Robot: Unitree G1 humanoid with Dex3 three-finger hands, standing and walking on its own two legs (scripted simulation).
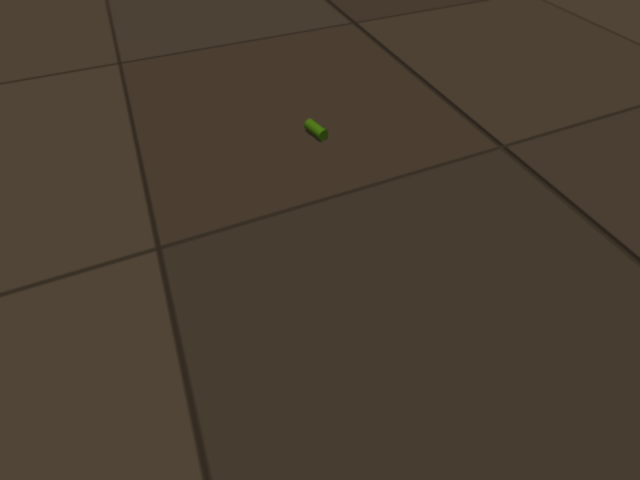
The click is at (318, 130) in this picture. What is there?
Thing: lying can
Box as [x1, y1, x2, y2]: [304, 119, 327, 140]
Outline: 306,120 304,124 305,128 321,140 327,136 327,131 312,119
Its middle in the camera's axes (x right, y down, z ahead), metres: -0.02 -0.62 +2.11
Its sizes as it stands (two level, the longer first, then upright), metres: 0.136 0.063 0.063
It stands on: the floor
